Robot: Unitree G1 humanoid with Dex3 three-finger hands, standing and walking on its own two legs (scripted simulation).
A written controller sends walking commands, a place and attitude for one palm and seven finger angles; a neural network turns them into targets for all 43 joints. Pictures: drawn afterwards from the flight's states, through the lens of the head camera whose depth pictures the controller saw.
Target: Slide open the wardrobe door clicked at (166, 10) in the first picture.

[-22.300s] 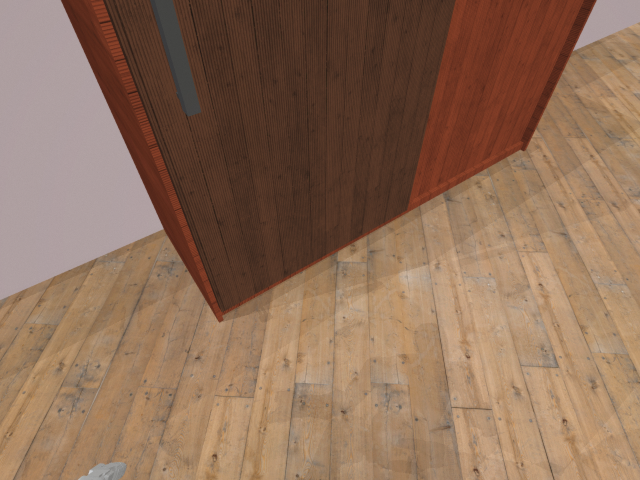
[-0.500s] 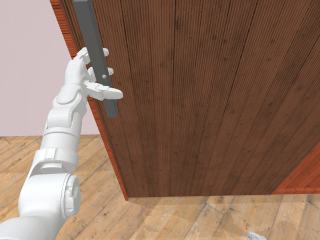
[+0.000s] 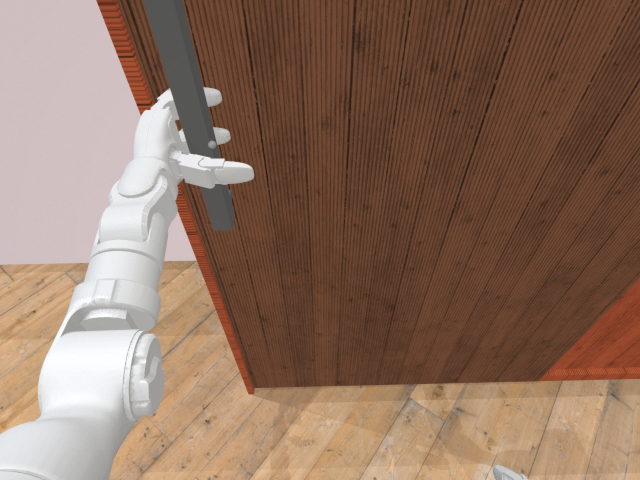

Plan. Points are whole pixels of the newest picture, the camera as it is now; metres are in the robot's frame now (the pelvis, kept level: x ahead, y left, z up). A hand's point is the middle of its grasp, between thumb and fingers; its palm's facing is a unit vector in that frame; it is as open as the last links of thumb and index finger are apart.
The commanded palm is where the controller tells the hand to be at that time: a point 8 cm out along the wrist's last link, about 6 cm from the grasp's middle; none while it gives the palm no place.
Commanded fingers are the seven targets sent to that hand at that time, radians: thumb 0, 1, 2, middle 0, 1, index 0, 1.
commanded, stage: grip the handle and tug to test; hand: left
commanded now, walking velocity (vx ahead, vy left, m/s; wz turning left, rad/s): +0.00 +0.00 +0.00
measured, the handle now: (203, 122) +0.49 +0.17 +0.22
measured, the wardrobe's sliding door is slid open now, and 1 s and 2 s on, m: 0.00 0.00 0.00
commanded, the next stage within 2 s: move the hooked fingers beside the handle in 1.22 s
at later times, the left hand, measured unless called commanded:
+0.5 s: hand (217, 144) +0.45 +0.14 +0.21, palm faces +0.06 -1.00 +0.00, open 5.8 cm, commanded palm +0.42 +0.19 +0.21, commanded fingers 0.00 0.90 0.90 -0.45 -1.40 -0.45 -1.40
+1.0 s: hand (217, 144) +0.45 +0.14 +0.21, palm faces +0.07 -1.00 +0.00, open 5.7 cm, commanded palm +0.40 +0.18 +0.21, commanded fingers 0.00 0.90 0.90 -0.45 -1.40 -0.45 -1.40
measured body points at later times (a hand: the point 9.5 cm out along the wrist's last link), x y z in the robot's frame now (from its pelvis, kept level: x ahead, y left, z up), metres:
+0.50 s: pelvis +0.01 +0.00 +0.00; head +0.01 -0.01 +0.45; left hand +0.44 +0.20 +0.21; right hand +0.13 -0.24 -0.11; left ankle +0.00 +0.11 -0.74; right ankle -0.03 -0.10 -0.74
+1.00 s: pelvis +0.01 +0.00 +0.00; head +0.01 -0.02 +0.45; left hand +0.44 +0.20 +0.21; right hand +0.13 -0.25 -0.12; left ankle +0.00 +0.11 -0.74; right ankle -0.03 -0.10 -0.74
